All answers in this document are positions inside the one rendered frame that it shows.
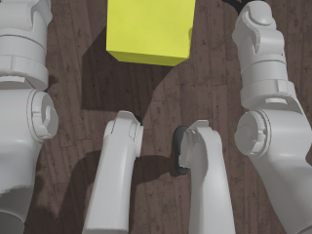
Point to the left robot upper arm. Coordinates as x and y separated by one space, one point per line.
27 118

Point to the robot left forearm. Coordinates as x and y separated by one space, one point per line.
23 44

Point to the robot left thigh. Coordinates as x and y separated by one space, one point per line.
109 206

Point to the robot right thigh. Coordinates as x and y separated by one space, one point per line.
210 208

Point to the robot right forearm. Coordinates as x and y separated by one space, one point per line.
262 60

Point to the carton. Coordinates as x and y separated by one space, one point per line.
150 31

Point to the robot thigh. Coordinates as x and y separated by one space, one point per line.
210 208
109 206

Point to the right robot upper arm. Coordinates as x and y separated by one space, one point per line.
277 142

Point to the right robot hand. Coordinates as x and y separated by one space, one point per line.
237 5

